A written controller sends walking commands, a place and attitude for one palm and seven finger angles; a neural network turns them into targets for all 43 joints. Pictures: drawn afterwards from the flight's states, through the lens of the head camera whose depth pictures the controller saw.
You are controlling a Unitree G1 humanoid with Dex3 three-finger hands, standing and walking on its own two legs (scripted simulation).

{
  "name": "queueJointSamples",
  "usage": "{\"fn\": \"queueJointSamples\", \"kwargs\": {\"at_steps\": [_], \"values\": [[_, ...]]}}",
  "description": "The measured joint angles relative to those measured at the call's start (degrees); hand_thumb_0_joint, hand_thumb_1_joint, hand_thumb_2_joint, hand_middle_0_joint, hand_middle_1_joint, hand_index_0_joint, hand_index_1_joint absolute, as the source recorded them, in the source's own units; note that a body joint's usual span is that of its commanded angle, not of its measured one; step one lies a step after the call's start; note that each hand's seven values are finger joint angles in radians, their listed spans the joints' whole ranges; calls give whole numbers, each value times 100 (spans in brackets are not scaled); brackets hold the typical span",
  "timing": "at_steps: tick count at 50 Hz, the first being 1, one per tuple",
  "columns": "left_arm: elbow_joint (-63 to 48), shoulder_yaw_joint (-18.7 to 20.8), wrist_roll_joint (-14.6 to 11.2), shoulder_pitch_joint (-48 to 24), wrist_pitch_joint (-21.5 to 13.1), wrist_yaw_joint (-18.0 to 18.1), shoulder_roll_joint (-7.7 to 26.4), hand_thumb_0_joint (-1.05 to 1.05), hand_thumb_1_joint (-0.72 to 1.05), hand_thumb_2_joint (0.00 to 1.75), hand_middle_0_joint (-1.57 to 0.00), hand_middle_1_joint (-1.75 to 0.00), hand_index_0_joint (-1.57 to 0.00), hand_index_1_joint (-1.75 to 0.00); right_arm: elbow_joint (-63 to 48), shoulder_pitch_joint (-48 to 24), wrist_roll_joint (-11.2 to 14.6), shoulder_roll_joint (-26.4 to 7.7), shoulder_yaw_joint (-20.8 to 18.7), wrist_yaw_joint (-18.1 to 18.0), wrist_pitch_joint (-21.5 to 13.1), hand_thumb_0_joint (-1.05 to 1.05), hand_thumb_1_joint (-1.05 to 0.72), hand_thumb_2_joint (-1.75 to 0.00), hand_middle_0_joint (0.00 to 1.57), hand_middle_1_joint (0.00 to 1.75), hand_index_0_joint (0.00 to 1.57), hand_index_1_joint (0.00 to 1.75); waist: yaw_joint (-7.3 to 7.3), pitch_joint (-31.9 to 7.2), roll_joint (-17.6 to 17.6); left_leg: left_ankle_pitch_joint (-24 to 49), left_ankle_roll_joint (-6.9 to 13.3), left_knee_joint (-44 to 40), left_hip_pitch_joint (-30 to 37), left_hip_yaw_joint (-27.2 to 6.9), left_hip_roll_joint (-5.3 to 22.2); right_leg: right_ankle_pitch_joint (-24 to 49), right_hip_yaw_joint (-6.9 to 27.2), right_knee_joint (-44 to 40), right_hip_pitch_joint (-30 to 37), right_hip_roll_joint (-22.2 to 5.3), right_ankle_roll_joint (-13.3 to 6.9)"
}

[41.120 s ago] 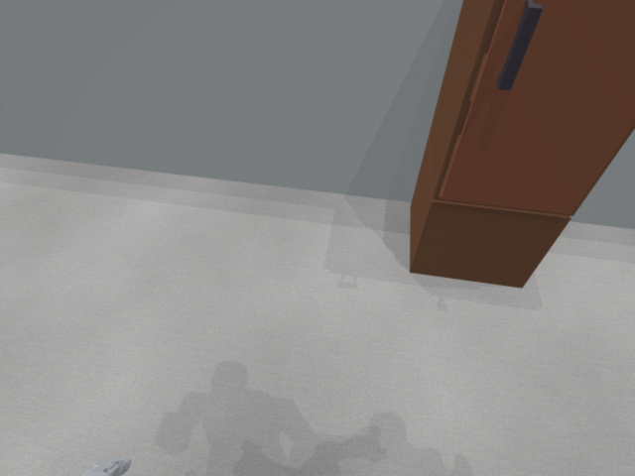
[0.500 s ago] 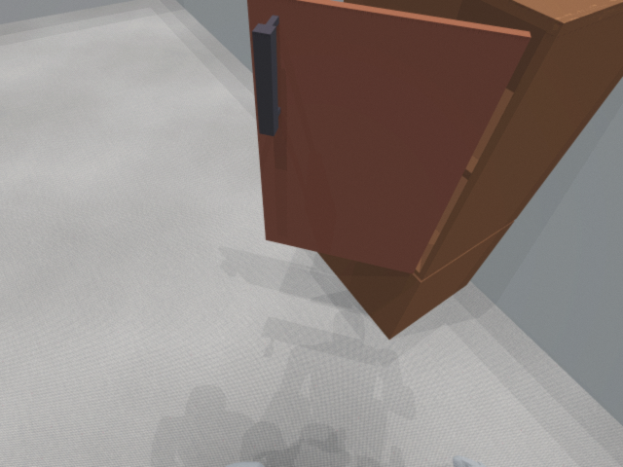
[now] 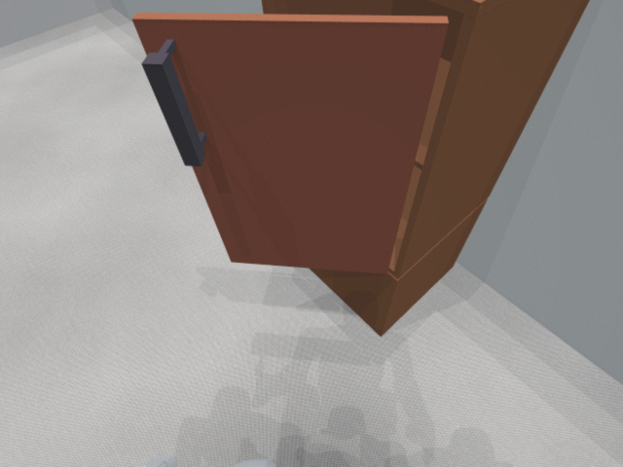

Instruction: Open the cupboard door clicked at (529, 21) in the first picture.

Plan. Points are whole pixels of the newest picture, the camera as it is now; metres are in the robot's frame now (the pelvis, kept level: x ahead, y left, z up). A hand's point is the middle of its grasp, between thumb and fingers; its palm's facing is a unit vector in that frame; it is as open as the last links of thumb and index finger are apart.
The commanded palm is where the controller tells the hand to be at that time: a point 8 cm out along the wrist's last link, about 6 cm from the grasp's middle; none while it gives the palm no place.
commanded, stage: come to a stop and stand still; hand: left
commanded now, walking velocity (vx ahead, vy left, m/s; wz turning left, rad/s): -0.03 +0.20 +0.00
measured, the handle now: (182, 106) +0.57 +0.20 +0.14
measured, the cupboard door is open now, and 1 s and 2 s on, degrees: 42 42 42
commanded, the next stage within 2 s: none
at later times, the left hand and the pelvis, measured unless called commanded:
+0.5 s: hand out of the picture -0.01 +0.27 -0.18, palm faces +0.07 -0.96 -0.27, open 7.4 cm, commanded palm none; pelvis -0.04 +0.06 -0.01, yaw +1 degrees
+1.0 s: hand out of the picture -0.15 +0.23 -0.17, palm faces +0.08 -0.98 -0.17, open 7.4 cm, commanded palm none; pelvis -0.10 +0.06 +0.00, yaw +2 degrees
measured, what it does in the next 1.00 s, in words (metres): walks backwards: left foot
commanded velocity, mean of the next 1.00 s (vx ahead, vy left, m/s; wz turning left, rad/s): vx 0.00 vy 0.02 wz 0.00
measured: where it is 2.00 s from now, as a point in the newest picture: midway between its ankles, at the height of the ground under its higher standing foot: outside the picture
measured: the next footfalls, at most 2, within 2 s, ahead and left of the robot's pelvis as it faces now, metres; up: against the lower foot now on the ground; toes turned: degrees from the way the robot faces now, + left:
left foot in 0.28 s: +0.02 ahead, +0.14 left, +0.00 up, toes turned +4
right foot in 1.84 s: -0.26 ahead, -0.02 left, -0.01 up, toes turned -6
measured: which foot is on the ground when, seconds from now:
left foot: up 0.00-0.26, down 0.28-1.00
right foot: down 0.00-1.00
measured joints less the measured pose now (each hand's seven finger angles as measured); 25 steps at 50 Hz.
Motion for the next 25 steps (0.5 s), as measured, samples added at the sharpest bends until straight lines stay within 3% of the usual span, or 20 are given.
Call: {"fn": "queueJointSamples", "kwargs": {"at_steps": [2,4,9,12,14,16,18,22,25], "values": [[38,-31,-12,34,7,14,-87,0,91,90,-20,-29,-19,-30,-14,-106,-2,-60,-17,16,39,1,-91,-90,20,30,20,30,21,30,-15,8,-82,554,-167,-126,-90,118,30,-147,59,-28,22],[68,-49,-13,74,2,9,-143,0,91,90,-20,-29,-20,-30,-46,-212,-2,-84,-13,46,31,1,-91,-90,20,30,20,30,43,58,-78,100,-155,597,-196,-168,-128,214,51,-288,114,-72,14],[97,14,17,169,-32,4,-60,0,92,90,-20,-30,-20,-30,-156,-438,1,-71,27,109,-52,1,-91,-90,20,30,20,30,198,91,-293,318,-221,-487,91,-134,-131,318,52,-405,158,-185,69],[163,32,21,268,-24,-13,34,0,92,90,-20,-30,-20,-30,-232,-542,1,-57,56,120,-136,1,-91,-90,19,30,20,30,260,71,-383,879,-196,-1580,470,-49,-140,250,24,-242,119,-232,156],[220,5,-10,372,-10,28,67,0,92,90,-20,-30,-20,-30,-331,-531,0,-93,77,128,-225,1,-91,-90,20,30,20,30,259,3,-307,1646,-66,-2196,728,15,-50,124,-44,0,50,-180,237],[249,-34,-14,462,13,103,100,0,91,90,-20,-30,-20,-30,-512,-503,-20,-86,97,109,-278,1,-91,-90,19,30,20,30,287,-36,-322,1451,236,-1883,659,75,-96,40,-13,203,23,-238,302],[215,-59,14,598,53,130,108,0,91,90,-20,-30,-20,-30,-704,-444,-47,-69,122,83,-313,1,-91,-90,19,30,20,30,320,-145,-278,1188,416,-1683,649,138,-130,62,35,330,9,-275,287],[109,-108,37,716,156,98,212,1,91,90,-20,-30,-20,-30,-950,-377,-60,63,235,68,-364,1,-91,-90,19,30,20,30,373,-276,-271,1175,578,-1618,694,265,-272,-184,206,530,-15,-308,88],[41,-139,45,731,165,49,228,1,91,90,-20,-29,-20,-30,-990,-351,-66,142,321,96,-352,1,-91,-90,20,30,20,30,390,-306,-190,1292,646,-1651,676,268,-354,71,326,477,-21,-316,151]]}}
